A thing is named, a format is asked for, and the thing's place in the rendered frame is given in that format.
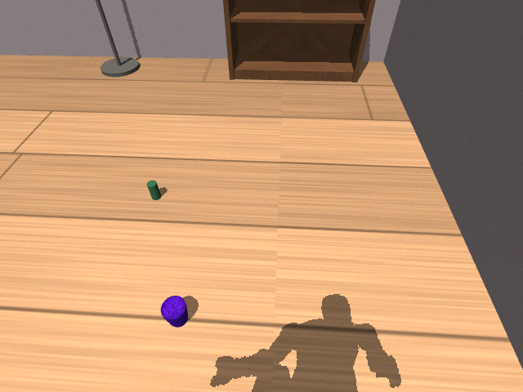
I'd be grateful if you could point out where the bookshelf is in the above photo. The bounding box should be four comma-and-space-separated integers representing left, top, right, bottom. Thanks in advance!
223, 0, 376, 82

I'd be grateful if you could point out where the floor lamp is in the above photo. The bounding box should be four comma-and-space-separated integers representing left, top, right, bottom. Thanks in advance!
96, 0, 140, 77

